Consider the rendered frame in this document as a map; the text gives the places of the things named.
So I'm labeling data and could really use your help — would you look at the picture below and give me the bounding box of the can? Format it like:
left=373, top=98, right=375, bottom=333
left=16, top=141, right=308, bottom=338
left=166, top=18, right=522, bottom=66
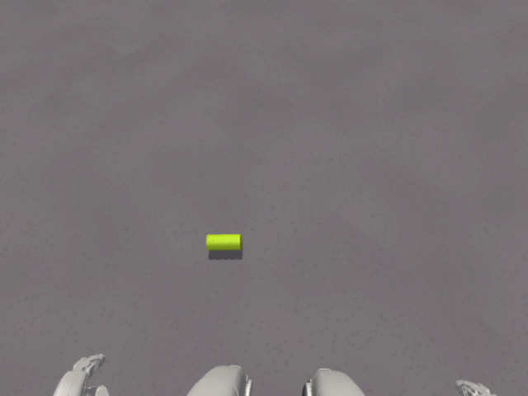
left=206, top=234, right=242, bottom=251

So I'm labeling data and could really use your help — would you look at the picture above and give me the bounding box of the right robot hand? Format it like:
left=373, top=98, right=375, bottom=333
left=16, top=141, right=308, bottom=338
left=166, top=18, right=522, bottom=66
left=455, top=380, right=497, bottom=396

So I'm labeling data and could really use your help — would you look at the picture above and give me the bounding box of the left robot hand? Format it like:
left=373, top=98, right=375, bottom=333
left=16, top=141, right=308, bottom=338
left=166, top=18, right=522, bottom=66
left=53, top=354, right=109, bottom=396

